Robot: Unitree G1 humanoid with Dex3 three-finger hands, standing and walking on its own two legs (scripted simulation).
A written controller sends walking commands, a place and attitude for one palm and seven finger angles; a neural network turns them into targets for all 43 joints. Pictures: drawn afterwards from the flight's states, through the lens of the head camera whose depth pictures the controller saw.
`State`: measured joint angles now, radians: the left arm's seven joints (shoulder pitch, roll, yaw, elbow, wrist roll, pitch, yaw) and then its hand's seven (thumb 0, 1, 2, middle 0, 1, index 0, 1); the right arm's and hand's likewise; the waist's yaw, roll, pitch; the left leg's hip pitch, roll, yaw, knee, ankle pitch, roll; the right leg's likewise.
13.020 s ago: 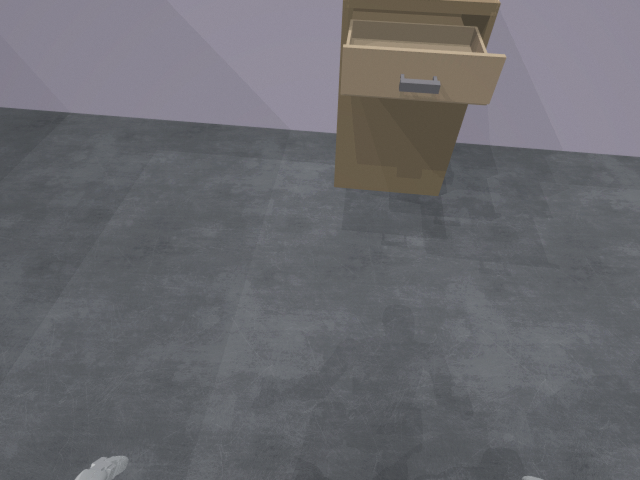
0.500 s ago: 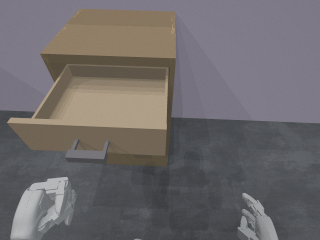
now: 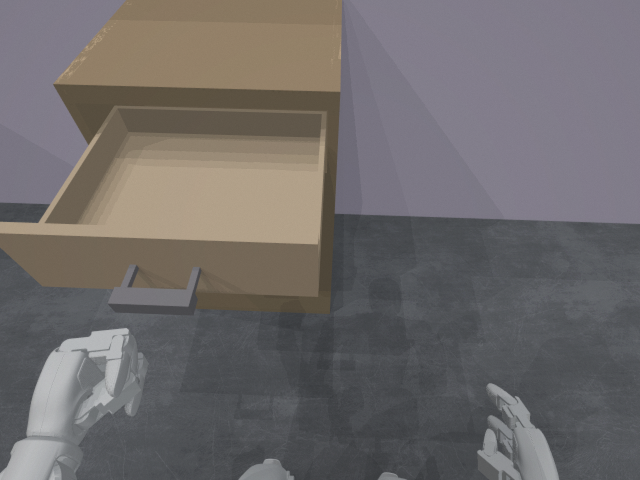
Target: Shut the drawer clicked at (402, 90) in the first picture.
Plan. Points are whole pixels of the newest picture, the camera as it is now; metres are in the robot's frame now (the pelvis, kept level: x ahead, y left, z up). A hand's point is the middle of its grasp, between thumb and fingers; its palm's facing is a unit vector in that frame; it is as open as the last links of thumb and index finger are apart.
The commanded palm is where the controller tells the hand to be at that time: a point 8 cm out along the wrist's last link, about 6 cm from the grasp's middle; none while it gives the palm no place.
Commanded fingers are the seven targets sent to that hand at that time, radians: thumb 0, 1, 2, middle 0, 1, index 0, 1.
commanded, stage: bring the fist close to the handle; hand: left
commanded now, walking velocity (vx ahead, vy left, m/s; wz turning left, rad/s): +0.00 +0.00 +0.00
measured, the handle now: (159, 286) +0.36 +0.26 -0.01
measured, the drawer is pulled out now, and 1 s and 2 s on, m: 0.30 0.30 0.21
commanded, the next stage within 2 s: push the drawer shut in 1.02 s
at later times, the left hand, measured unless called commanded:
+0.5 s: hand (164, 355) +0.26 +0.21 +0.01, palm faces +0.00 -1.00 -0.05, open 3.3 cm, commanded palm +0.24 +0.27 +0.01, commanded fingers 0.00 0.90 0.90 -1.40 -1.60 -1.40 -1.60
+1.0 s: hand (166, 358) +0.26 +0.22 -0.01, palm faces +0.00 -1.00 -0.05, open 3.3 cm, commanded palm +0.24 +0.27 +0.00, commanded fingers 0.00 0.90 0.90 -1.40 -1.60 -1.40 -1.60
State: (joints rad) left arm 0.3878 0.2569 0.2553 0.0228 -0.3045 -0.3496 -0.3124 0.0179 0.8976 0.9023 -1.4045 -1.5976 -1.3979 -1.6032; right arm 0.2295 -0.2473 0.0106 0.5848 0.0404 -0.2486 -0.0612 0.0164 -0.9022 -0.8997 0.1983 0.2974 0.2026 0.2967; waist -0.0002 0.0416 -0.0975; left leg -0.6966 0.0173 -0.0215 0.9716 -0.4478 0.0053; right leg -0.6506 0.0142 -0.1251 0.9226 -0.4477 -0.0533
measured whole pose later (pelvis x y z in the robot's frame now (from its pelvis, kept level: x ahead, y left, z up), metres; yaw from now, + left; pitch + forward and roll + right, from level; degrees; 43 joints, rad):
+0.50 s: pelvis -0.01 +0.01 -0.03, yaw -1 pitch +17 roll -2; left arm 0.18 0.25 0.24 0.19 -0.28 -0.42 -0.30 0.02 0.90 0.90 -1.40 -1.60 -1.40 -1.60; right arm 0.21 -0.24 0.01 0.57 0.02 -0.20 -0.05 0.02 -0.90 -0.90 0.20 0.30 0.20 0.30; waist -0.01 0.04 -0.13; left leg -0.93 0.01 0.00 1.15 -0.51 0.02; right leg -0.89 0.00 -0.11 1.11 -0.51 -0.04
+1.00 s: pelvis -0.01 +0.02 -0.04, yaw -1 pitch +18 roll -3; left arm 0.18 0.25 0.21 0.16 -0.26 -0.42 -0.25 0.02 0.90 0.90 -1.40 -1.60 -1.40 -1.60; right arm 0.22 -0.25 0.01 0.55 0.02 -0.13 -0.04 0.02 -0.90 -0.90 0.20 0.30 0.20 0.30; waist -0.01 0.04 -0.15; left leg -1.01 0.01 0.00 1.21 -0.52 0.04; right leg -0.96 0.00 -0.11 1.15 -0.51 -0.03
